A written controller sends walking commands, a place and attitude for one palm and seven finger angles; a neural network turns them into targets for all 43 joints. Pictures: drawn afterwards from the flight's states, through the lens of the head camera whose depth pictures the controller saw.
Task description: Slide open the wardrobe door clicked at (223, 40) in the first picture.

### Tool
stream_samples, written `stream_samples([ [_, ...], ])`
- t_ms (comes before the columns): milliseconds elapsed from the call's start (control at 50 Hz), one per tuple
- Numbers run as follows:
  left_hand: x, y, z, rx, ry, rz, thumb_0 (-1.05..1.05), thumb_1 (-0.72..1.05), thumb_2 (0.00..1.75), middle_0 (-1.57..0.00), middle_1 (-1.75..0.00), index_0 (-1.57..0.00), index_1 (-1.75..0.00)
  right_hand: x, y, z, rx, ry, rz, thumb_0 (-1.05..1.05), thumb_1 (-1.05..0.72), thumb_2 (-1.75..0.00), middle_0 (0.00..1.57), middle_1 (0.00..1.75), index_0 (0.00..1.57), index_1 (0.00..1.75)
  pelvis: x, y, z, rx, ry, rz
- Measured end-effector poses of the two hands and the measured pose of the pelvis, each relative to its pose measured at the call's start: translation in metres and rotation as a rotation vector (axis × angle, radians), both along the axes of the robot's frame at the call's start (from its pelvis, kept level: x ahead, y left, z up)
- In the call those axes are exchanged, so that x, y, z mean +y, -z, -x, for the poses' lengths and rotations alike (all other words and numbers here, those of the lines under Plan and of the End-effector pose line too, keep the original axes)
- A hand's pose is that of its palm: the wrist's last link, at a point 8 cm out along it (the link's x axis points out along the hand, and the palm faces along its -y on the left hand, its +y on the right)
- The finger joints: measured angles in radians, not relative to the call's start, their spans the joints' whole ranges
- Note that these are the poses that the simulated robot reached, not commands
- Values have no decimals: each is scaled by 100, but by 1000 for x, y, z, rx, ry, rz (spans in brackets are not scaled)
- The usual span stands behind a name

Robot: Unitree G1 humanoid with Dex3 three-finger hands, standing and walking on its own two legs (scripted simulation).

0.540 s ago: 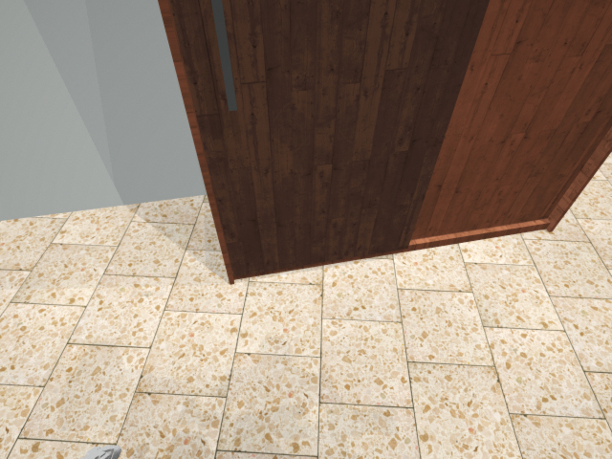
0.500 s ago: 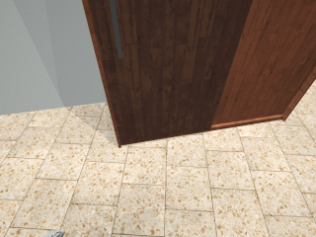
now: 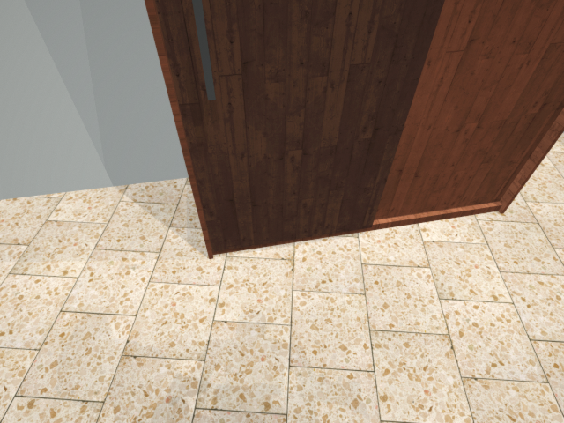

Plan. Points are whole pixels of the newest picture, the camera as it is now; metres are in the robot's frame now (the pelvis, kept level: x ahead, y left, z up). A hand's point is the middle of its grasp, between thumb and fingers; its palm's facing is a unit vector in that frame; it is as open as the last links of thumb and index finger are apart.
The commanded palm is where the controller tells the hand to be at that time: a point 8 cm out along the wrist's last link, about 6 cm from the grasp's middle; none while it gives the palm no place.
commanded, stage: stand and wait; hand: left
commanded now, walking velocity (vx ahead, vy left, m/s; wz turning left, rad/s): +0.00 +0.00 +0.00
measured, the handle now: (204, 46) +0.89 +0.24 +0.14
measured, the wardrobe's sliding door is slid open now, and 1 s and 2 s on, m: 0.00 0.00 0.00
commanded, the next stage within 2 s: look at it before walking up in 0.28 s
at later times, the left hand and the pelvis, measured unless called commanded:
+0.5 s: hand out of the picture +0.08 +0.24 -0.15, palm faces -0.03 -0.94 -0.34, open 7.4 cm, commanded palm none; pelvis +0.00 +0.00 +0.00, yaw +0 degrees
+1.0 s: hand out of the picture +0.08 +0.24 -0.15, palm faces -0.02 -0.94 -0.34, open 7.4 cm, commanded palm none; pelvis +0.01 -0.01 +0.00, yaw +0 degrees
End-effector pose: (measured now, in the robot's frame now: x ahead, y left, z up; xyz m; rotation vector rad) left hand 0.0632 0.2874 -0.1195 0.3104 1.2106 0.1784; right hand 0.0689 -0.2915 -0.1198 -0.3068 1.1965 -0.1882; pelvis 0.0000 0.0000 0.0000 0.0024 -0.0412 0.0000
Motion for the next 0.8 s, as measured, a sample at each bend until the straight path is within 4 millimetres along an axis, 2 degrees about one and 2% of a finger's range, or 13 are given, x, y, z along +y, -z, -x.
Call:
stream_samples([
  [120, 3, -1, 6, 19, -3, -11, 1, 90, 90, -20, -30, -21, -30, -4, 2, 14, 36, 14, 2, 1, -90, -90, 20, 29, 21, 30, -1, -1, 2, 3, 2, 0],
  [240, 3, -3, 2, 11, 0, -14, 1, 90, 90, -20, -30, -21, -30, -5, 2, 17, 44, 18, 1, 1, -90, -90, 20, 29, 21, 30, -2, -1, 2, 3, 2, 0],
  [540, -1, -7, -16, -27, 9, -13, 1, 90, 90, -20, -30, -21, -30, -3, 1, -2, 2, 0, -8, 0, -90, -90, 20, 29, 21, 30, -4, -2, -1, 6, 0, -2],
  [800, -3, -7, -16, -18, 2, -12, 1, 90, 90, -20, -30, -21, -30, -6, -2, -14, -6, -10, -3, 0, -90, -90, 20, 29, 21, 30, -7, -3, -6, 6, -2, -1],
])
